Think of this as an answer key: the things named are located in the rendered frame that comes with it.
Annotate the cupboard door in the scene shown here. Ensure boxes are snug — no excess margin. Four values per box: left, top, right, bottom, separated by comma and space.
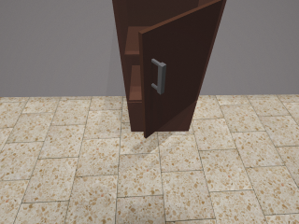
138, 0, 223, 138

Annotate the handle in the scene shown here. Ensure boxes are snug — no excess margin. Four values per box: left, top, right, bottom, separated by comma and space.
151, 59, 166, 94

